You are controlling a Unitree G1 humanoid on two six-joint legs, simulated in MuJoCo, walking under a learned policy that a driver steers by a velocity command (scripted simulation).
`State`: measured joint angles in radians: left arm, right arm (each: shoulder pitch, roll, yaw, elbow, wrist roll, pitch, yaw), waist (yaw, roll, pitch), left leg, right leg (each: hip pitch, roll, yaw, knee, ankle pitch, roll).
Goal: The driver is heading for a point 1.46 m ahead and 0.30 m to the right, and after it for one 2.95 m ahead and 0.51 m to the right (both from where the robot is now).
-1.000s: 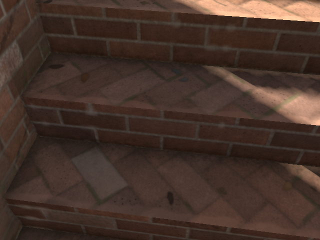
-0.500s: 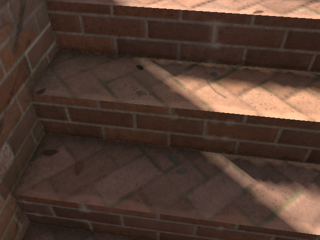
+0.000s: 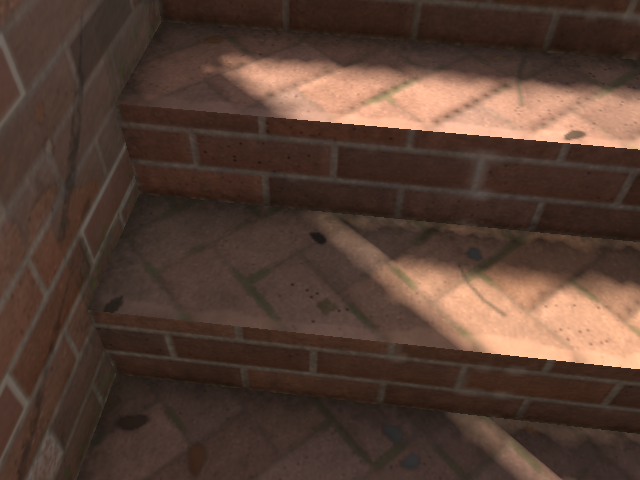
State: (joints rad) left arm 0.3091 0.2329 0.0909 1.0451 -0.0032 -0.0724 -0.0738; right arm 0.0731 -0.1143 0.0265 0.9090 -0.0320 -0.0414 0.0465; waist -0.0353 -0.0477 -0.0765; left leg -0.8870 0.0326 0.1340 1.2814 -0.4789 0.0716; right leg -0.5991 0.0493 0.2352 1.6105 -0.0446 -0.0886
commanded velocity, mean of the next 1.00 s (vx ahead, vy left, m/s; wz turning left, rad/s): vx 0.01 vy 0.00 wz -0.34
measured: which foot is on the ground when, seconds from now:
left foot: down 0.00-0.42, up 0.44-0.88, down 0.90-1.00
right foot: up 0.00-0.38, down 0.40-1.00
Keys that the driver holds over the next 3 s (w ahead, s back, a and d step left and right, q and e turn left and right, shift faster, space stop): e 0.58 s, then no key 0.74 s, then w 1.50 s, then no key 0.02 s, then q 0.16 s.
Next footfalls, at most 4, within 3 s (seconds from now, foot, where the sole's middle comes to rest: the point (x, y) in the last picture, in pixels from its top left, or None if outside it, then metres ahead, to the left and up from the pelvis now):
0.40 right None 0.11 -0.13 -0.65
0.90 left None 0.18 0.16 -0.65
2.02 left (272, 456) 0.45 0.08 -0.46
2.62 right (483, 286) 0.63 -0.25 -0.27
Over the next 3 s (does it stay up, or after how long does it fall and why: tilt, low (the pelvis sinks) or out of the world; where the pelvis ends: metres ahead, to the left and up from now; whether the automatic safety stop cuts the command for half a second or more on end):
stays up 0.69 -0.20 0.52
